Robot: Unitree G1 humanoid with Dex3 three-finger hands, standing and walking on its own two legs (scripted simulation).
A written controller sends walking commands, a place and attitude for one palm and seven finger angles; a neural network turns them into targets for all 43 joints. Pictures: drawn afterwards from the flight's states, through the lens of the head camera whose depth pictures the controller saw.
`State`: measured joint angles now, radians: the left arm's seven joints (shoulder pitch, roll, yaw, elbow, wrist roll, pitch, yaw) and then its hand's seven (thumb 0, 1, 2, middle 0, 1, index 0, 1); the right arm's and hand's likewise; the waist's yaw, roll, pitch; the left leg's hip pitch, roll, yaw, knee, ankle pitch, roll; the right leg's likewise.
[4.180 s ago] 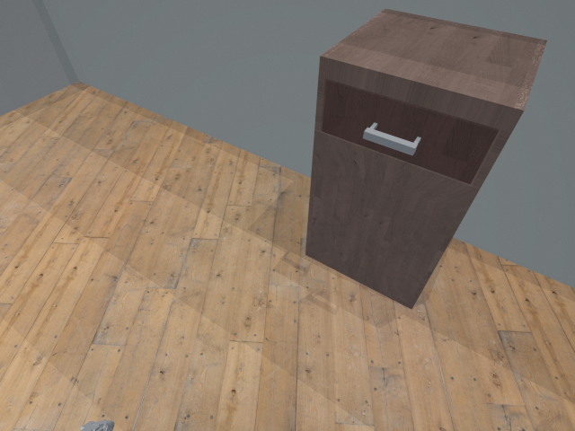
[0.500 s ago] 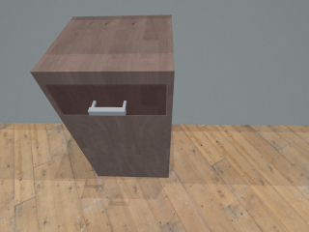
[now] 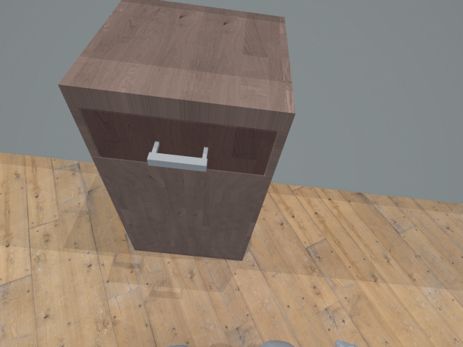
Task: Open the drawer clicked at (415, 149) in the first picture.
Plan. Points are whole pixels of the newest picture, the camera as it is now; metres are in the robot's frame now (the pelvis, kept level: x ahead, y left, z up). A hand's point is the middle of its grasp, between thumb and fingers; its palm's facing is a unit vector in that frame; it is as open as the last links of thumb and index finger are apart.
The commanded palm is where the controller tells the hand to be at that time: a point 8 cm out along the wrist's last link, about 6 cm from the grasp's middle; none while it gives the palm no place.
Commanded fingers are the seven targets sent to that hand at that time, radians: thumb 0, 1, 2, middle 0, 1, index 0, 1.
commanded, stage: come to a stop and stand still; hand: left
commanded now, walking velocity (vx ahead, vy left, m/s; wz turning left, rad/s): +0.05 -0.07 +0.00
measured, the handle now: (179, 155) +0.51 +0.16 -0.04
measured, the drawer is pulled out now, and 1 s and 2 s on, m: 0.00 0.00 0.00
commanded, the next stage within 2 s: look again from close up in 0.82 s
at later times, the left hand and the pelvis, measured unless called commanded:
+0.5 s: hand out of the picture -0.07 +0.10 -0.18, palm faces +0.04 -0.98 -0.17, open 7.3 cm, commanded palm none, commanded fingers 0.00 0.90 0.90 -0.20 -0.30 -0.20 -0.30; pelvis -0.05 -0.06 +0.00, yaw +0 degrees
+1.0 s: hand out of the picture -0.08 +0.10 -0.18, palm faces +0.04 -0.99 -0.16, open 7.4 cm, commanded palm none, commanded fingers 0.00 0.90 0.90 -0.20 -0.30 -0.20 -0.30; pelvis -0.07 -0.05 +0.00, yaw +1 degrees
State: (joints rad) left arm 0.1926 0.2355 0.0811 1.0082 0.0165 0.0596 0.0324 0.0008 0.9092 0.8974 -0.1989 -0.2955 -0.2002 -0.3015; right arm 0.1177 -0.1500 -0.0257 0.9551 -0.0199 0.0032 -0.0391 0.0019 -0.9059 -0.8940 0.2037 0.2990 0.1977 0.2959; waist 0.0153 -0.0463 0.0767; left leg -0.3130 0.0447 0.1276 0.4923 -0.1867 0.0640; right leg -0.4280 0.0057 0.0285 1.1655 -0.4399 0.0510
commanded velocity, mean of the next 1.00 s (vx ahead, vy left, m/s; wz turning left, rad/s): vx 0.00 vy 0.00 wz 0.00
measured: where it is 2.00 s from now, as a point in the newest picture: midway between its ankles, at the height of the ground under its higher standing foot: outside the picture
